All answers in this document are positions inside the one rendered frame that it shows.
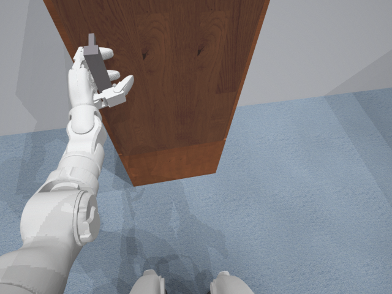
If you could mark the robot left forearm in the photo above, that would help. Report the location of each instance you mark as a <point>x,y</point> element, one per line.
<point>81,163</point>

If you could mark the cupboard door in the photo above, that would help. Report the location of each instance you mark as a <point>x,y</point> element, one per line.
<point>187,58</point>

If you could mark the handle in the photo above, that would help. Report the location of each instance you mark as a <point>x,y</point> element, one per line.
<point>96,64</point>

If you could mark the robot left upper arm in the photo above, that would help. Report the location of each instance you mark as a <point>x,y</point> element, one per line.
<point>56,225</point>

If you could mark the right robot thigh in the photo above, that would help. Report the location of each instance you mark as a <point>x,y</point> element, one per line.
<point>229,285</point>

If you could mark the robot right shin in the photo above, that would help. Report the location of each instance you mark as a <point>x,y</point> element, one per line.
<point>223,273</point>

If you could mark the left robot hand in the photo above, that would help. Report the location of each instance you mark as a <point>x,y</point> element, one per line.
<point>82,85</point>

